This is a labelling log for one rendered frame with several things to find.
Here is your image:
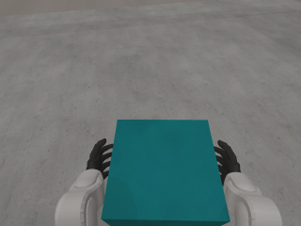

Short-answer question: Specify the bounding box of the carton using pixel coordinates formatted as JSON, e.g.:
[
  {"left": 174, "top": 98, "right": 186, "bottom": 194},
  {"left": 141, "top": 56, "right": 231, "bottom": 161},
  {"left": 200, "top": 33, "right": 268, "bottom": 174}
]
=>
[{"left": 101, "top": 120, "right": 230, "bottom": 226}]

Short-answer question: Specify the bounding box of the left robot forearm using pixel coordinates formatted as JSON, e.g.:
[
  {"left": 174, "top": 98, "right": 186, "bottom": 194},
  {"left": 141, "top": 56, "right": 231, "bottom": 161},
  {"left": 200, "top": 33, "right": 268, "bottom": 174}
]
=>
[{"left": 55, "top": 169, "right": 105, "bottom": 226}]

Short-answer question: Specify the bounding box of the right robot forearm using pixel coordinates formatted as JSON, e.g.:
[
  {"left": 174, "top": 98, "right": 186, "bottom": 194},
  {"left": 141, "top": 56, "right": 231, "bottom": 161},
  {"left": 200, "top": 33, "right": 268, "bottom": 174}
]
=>
[{"left": 223, "top": 171, "right": 283, "bottom": 226}]

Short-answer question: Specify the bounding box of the robot left hand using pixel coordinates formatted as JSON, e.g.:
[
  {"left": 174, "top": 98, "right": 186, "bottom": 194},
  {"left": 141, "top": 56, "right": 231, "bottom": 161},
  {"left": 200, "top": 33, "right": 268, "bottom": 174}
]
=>
[{"left": 86, "top": 138, "right": 114, "bottom": 179}]

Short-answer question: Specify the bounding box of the robot right hand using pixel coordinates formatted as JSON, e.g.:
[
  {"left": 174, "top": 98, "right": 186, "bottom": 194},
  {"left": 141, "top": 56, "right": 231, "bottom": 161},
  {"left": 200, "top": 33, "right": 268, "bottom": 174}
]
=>
[{"left": 214, "top": 140, "right": 241, "bottom": 186}]

